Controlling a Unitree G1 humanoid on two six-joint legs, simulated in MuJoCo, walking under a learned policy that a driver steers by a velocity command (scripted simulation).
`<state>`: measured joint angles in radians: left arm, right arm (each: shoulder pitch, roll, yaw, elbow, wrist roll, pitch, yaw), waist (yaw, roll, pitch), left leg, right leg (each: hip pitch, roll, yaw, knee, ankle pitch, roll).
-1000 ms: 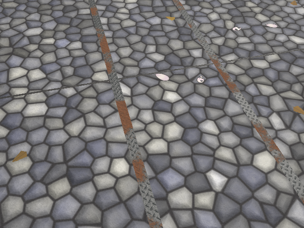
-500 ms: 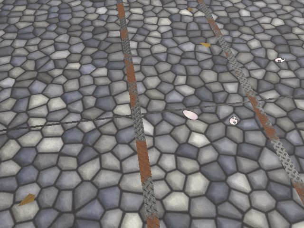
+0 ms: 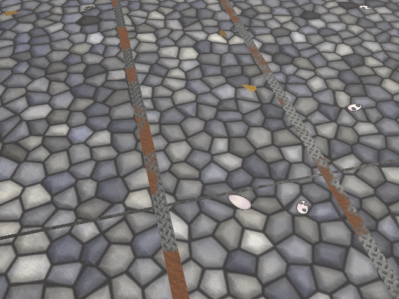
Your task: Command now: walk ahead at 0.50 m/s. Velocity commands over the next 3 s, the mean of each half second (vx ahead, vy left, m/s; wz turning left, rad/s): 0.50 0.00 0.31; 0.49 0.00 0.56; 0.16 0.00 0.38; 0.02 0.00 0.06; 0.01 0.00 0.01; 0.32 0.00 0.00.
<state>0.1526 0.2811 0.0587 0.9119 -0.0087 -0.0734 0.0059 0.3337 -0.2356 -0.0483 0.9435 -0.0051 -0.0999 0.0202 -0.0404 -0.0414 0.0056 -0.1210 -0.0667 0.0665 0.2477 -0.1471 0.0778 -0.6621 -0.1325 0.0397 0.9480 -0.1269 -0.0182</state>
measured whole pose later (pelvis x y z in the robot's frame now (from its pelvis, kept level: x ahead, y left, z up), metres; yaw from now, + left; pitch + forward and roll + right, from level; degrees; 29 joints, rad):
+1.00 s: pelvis +0.51 +0.08 -0.01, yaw +29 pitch +1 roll -1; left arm 0.11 0.30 0.07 0.82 0.00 -0.11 0.00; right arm 0.28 -0.27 -0.08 0.75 0.01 -0.05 0.02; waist -0.02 -0.02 0.06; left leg -0.28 -0.10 -0.01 0.42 -0.16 0.11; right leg -0.56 -0.10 0.05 1.11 -0.32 0.01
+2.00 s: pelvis +0.69 +0.19 -0.02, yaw +40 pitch -1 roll +0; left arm 0.14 0.24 0.03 0.94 0.00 0.00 0.01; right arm 0.26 -0.22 -0.03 0.83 -0.01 -0.01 -0.03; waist 0.01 0.00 0.03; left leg -0.18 -0.01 -0.04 0.56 -0.36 0.00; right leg -0.30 -0.01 0.01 0.54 -0.23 0.02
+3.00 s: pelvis +0.83 +0.26 +0.00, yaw +39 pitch +1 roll +0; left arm 0.44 0.19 0.01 1.10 0.00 -0.08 0.00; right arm 0.11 -0.27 -0.06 0.90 0.02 -0.08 0.01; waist 0.07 0.03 0.00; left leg -0.65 0.11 0.00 0.83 -0.06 0.01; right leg 0.04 0.04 -0.04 0.19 -0.26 -0.06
